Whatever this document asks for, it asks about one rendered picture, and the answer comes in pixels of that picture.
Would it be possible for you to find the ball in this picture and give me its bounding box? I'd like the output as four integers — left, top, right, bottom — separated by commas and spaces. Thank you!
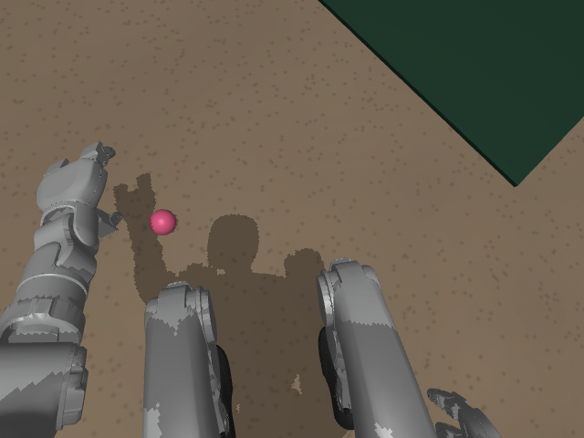
149, 210, 176, 235

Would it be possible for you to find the right robot foot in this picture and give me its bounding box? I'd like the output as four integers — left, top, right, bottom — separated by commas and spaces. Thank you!
318, 327, 354, 430

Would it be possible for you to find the left robot hand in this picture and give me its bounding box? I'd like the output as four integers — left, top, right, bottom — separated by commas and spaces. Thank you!
36, 141, 123, 238

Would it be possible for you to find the right robot hand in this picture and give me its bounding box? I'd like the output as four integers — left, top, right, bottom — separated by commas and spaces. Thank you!
427, 389, 502, 438

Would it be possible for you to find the left robot arm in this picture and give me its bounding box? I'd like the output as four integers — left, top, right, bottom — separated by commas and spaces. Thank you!
0, 202, 99, 438

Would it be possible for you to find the left robot foot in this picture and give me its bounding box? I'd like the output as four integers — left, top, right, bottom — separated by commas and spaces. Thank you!
216, 345, 235, 438

